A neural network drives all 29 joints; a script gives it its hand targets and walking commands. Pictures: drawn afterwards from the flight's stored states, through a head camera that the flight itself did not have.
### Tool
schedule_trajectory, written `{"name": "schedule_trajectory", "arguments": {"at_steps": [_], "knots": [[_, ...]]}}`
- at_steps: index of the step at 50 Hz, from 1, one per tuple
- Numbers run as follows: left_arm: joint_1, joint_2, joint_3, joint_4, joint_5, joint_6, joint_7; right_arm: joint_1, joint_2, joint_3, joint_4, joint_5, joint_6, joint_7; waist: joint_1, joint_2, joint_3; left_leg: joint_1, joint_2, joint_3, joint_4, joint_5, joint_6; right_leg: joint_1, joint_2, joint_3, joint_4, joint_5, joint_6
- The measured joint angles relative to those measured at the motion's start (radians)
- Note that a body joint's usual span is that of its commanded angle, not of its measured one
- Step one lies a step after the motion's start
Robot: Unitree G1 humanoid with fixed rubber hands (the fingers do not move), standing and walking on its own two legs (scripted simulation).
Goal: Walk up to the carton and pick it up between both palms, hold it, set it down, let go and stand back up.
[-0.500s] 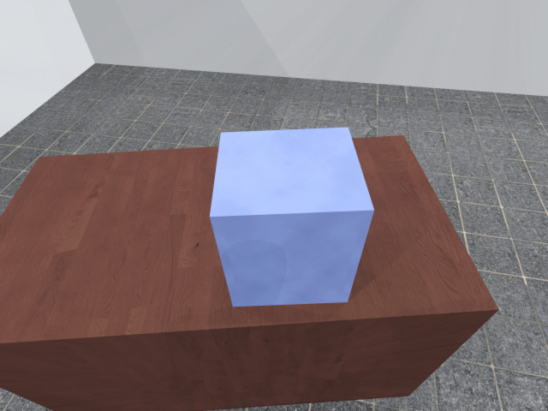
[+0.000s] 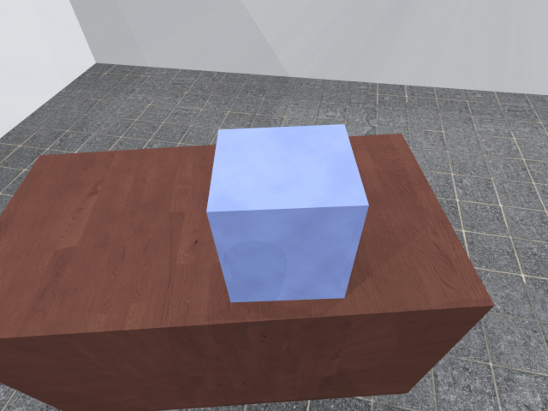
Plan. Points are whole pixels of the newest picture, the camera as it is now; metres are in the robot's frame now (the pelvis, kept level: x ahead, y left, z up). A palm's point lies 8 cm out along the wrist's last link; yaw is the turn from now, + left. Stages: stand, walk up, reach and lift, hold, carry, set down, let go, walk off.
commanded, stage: stand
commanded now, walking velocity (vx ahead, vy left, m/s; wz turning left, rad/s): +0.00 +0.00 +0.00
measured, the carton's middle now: (284, 218) +0.46 +0.00 -0.01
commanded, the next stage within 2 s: none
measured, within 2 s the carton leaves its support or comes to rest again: neither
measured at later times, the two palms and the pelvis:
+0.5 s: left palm out of the picture +0.01 +0.24 -0.14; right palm out of the picture -0.02 -0.24 -0.14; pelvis +0.01 +0.00 +0.00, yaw +0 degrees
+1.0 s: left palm out of the picture +0.03 +0.24 -0.14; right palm out of the picture +0.02 -0.23 -0.14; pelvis +0.03 +0.01 +0.00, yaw +0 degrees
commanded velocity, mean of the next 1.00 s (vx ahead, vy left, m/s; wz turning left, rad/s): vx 0.00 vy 0.00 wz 0.00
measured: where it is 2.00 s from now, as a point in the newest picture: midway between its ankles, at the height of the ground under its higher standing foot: outside the picture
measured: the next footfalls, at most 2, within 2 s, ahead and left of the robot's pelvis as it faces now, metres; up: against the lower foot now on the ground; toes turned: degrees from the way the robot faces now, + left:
none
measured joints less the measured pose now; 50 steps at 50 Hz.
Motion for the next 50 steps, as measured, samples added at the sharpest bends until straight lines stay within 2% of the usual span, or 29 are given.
{"name": "schedule_trajectory", "arguments": {"at_steps": [16, 50], "knots": [[0.011, -0.007, 0.005, 0.015, 0.007, 0.001, 0.001, 0.018, 0.002, 0.003, 0.012, -0.005, 0.0, 0.005, 0.004, -0.002, -0.009, -0.007, 0.004, -0.001, 0.005, -0.007, -0.002, -0.008, 0.004, -0.001, 0.005, -0.008, -0.005], [-0.029, -0.006, -0.018, 0.055, 0.005, -0.003, 0.007, -0.016, 0.004, 0.028, 0.011, 0.003, -0.01, -0.002, 0.007, -0.01, 0.002, 0.035, -0.012, 0.007, -0.016, -0.032, 0.011, 0.033, -0.012, 0.005, -0.014, -0.032, 0.01]]}}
